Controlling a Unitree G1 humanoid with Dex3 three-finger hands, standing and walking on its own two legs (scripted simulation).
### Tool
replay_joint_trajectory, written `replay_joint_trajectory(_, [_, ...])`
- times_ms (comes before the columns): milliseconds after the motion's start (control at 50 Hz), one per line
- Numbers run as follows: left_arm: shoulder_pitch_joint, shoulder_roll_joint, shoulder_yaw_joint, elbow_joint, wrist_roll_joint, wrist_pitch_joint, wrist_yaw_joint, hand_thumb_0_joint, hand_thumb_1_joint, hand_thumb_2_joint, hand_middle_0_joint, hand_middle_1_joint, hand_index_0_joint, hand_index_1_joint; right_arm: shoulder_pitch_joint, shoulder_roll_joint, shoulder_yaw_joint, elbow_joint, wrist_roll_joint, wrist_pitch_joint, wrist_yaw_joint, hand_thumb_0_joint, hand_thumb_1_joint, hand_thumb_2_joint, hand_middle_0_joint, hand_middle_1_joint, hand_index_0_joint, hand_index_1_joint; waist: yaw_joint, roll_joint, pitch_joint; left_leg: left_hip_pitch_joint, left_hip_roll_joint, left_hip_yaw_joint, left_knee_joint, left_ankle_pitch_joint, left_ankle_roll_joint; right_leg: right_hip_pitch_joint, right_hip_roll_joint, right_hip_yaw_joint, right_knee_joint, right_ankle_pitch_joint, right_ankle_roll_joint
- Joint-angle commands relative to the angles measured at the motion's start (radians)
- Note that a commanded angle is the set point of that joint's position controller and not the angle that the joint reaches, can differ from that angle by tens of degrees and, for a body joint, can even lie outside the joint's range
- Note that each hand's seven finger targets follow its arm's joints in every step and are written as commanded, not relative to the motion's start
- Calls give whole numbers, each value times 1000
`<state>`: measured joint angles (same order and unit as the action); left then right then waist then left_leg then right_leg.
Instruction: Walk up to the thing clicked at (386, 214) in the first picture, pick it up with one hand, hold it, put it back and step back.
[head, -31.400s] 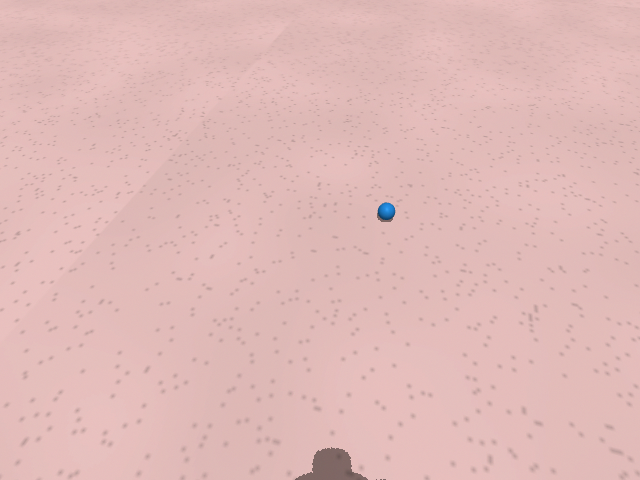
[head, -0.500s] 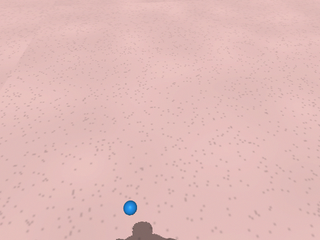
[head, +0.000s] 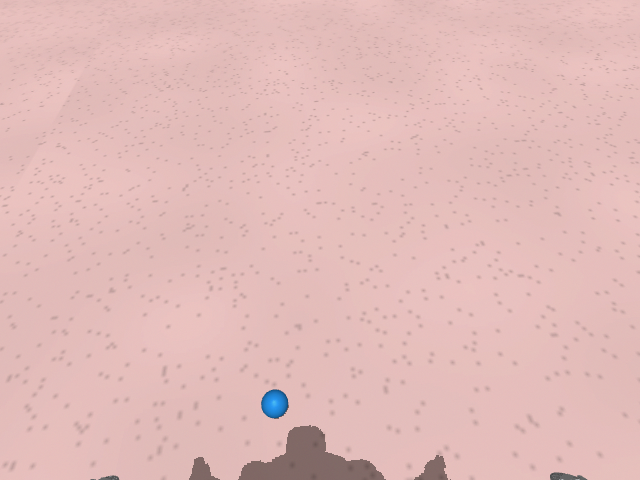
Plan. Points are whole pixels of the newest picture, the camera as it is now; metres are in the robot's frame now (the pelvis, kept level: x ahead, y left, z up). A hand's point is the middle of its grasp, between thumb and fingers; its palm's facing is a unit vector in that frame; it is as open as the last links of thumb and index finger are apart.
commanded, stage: walk up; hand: left
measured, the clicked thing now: (274, 403) +0.45 +0.17 -0.72
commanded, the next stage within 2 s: stand in 0.62 s
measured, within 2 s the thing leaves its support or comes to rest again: neither
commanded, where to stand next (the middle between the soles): +0.08 -0.06 m, yaw -2 degrees
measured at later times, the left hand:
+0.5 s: hand out of the picture +0.10 +0.24 -0.13, palm faces +0.00 -0.94 -0.34, open 7.4 cm
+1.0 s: hand out of the picture +0.11 +0.24 -0.12, palm faces -0.02 -0.94 -0.35, open 7.4 cm
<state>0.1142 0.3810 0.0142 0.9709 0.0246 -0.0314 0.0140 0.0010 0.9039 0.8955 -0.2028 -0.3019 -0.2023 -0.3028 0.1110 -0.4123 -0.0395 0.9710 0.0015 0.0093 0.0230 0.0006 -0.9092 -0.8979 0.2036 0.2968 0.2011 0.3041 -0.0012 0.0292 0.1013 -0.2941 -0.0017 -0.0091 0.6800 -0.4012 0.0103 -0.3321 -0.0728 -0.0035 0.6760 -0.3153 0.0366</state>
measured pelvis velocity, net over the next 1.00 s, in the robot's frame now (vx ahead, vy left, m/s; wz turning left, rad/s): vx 0.02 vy -0.01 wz -0.01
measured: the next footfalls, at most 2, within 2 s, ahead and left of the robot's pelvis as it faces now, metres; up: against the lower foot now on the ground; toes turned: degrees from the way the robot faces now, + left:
none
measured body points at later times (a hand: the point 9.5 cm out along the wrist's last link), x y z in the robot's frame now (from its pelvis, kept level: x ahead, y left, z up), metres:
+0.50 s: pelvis +0.02 -0.01 +0.02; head +0.03 -0.01 +0.47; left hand +0.10 +0.29 -0.11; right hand +0.10 -0.31 -0.11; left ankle +0.01 +0.13 -0.72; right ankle +0.03 -0.14 -0.72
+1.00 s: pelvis +0.02 -0.01 +0.03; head +0.03 -0.02 +0.48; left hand +0.11 +0.29 -0.10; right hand +0.11 -0.32 -0.11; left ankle +0.01 +0.13 -0.72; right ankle +0.03 -0.14 -0.72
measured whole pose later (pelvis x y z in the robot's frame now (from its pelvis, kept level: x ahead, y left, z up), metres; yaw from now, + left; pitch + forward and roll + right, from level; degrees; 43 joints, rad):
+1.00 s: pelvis +0.02 -0.01 +0.03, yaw +0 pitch -2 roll +0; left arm 0.07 0.35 0.01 1.14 0.01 -0.02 -0.01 0.00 0.91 0.90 -0.20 -0.30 -0.20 -0.30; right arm 0.06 -0.35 -0.01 1.15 -0.01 -0.01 0.01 0.00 -0.91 -0.90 0.20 0.30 0.20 0.30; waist 0.00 0.01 0.06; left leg -0.08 0.03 -0.01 0.31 -0.19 -0.03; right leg -0.14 -0.02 0.01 0.34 -0.16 0.02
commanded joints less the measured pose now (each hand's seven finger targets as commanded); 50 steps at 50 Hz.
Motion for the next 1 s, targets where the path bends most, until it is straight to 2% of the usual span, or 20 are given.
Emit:
replay_joint_trajectory(0, [-16, 131, 25, -72, -21, 8, -3, 0, 900, 900, -200, -300, -200, -300, 58, -224, -57, -8, -38, -51, -24, 0, -900, -900, 200, 300, 200, 300, -6, 72, -149, 257, 236, -373, -376, 146, 82, -187, 34, 19, 102, 0, -47])
replay_joint_trajectory(20, [-35, 205, 47, -47, -17, 12, 9, 0, 900, 900, -200, -300, -200, -300, 14, -290, -63, -21, -18, -52, -22, 0, -900, -900, 200, 300, 200, 300, -17, 88, -124, 108, 344, -453, -362, 104, 202, -115, 17, 39, 96, -226, -51])
replay_joint_trajectory(40, [-45, 228, 49, -34, -14, 8, 7, 0, 900, 900, -200, -300, -200, -300, -22, -262, -57, -25, -18, -55, -20, 0, -900, -900, 200, 300, 200, 300, -3, 36, -95, 36, 320, -404, -350, 115, 209, -52, 6, 58, 100, -225, -55])
replay_joint_trajectory(60, [-21, 208, 49, -19, -16, -1, 1, 0, 900, 900, -200, -300, -200, -300, -51, -228, -38, -27, -16, -57, -18, 0, -900, -900, 200, 300, 200, 300, 22, 32, -93, 38, 253, -290, -307, 172, 172, 7, 11, 46, 13, -150, -62])
replay_joint_trajectory(100, [31, 190, 48, 19, -21, -23, -1, 0, 900, 900, -200, -300, -200, -300, -79, -186, -18, -18, -5, -52, -17, 0, -900, -900, 200, 300, 200, 300, 50, 69, -131, 18, 152, -122, -202, 386, 67, 170, 10, 49, -203, 165, -66])
replay_joint_trajectory(120, [27, 223, 51, 24, -18, -27, 1, 0, 900, 900, -200, -300, -200, -300, -64, -170, -11, -11, 3, -50, -17, 0, -900, -900, 200, 300, 200, 300, 33, 21, -155, 10, 105, -84, -168, 361, 34, 207, -35, 118, -231, 278, -85])
replay_joint_trajectory(140, [-21, 245, 50, 20, -17, -27, -1, 0, 900, 900, -200, -300, -200, -300, -27, -162, -9, 4, 4, -46, -15, 0, -900, -900, 200, 300, 200, 300, -1, -7, -150, 13, 71, -68, -196, 227, 18, 184, -73, 168, -245, 209, -105])
replay_joint_trajectory(160, [-58, 260, 49, 17, -16, -23, -5, 0, 900, 900, -200, -300, -200, -300, 0, -157, -12, 23, 1, -42, -17, 0, -900, -900, 200, 300, 200, 300, -22, -35, -128, 57, 61, -63, -232, 97, 16, 118, -94, 180, -253, 113, -120])
replay_joint_trajectory(180, [-80, 241, 43, 10, -17, -18, -8, 0, 900, 900, -200, -300, -200, -300, -5, -175, -16, 37, -5, -40, -18, 0, -900, -900, 200, 300, 200, 300, -21, -18, -108, 72, 77, -81, -269, 67, 23, 93, -76, 156, -258, 57, -105])
replay_joint_trajectory(240, [-71, 214, 34, 40, -19, -11, -12, 0, 900, 900, -200, -300, -200, -300, -44, -179, -11, 52, -8, -43, -15, 0, -900, -900, 200, 300, 200, 300, 2, -30, -89, 56, 109, -117, -317, 87, 40, 118, -23, 101, -287, 30, -82])
replay_joint_trajectory(380, [-78, 202, 35, 86, -23, -16, -10, 0, 900, 900, -200, -300, -200, -300, -37, -166, -5, 95, -1, -47, -21, 0, -900, -900, 200, 300, 200, 300, -6, -47, -149, 158, 101, -64, -322, 309, 18, 197, -52, 100, -328, 260, -73])
replay_joint_trajectory(480, [-91, 192, 35, 104, -22, -11, -9, 0, 900, 900, -200, -300, -200, -300, -48, -161, -6, 107, -2, -42, -22, 0, -900, -900, 200, 300, 200, 300, -3, -43, -132, 166, 109, -63, -343, 309, 17, 200, -45, 91, -354, 213, -67])
replay_joint_trajectory(580, [-93, 186, 37, 112, -21, -10, -10, 0, 900, 900, -200, -300, -200, -300, -63, -161, -6, 109, -5, -44, -25, 0, -900, -900, 200, 300, 200, 300, 1, -26, -147, 182, 118, -61, -361, 359, 13, 222, -46, 81, -351, 288, -61])
replay_joint_trajectory(620, [-94, 185, 34, 110, -22, -12, -6, 0, 900, 900, -200, -300, -200, -300, -76, -158, -8, 102, -11, -45, -29, 0, -900, -900, 200, 300, 200, 300, -1, -33, -146, 191, 134, -76, -371, 481, 2, 247, -56, 89, -332, 425, -54])
replay_joint_trajectory(680, [-92, 182, 34, 108, -22, -8, -6, 0, 900, 900, -200, -300, -200, -300, -82, -163, -11, 105, -7, -46, -32, 0, -900, -900, 200, 300, 200, 300, -2, -22, -177, 231, 140, -70, -375, 513, -2, 259, -55, 83, -332, 446, -54])
replay_joint_trajectory(740, [-97, 181, 32, 106, -21, -6, -7, 0, 900, 900, -200, -300, -200, -300, -99, -154, -10, 106, -8, -42, -30, 0, -900, -900, 200, 300, 200, 300, 3, -26, -157, 216, 134, -68, -395, 417, -8, 250, -54, 91, -362, 361, -50])
replay_joint_trajectory(840, [-97, 186, 29, 104, -18, -7, -7, 0, 900, 900, -200, -300, -200, -300, -98, -154, -11, 112, -7, -40, -27, 0, -900, -900, 200, 300, 200, 300, 0, -25, -162, 217, 135, -63, -403, 399, -8, 254, -57, 93, -375, 358, -50])
replay_joint_trajectory(900, [-97, 186, 28, 102, -17, -7, -6, 0, 900, 900, -200, -300, -200, -300, -101, -150, -13, 111, -10, -37, -24, 0, -900, -900, 200, 300, 200, 300, 1, -38, -146, 208, 134, -65, -413, 369, -8, 242, -51, 87, -383, 315, -49])
replay_joint_trajectory(940, [-98, 190, 28, 103, -18, -5, -7, 0, 900, 900, -200, -300, -200, -300, -96, -147, -12, 114, -10, -36, -23, 0, -900, -900, 200, 300, 200, 300, -2, -34, -125, 201, 126, -62, -423, 282, -9, 212, -50, 98, -401, 231, -47])
replay_joint_trajectory(980, [-100, 190, 30, 102, -16, -5, -6, 0, 900, 900, -200, -300, -200, -300, -92, -148, -14, 113, -10, -36, -21, 0, -900, -900, 200, 300, 200, 300, -5, -28, -135, 196, 131, -68, -425, 302, -7, 226, -50, 91, -391, 241, -50])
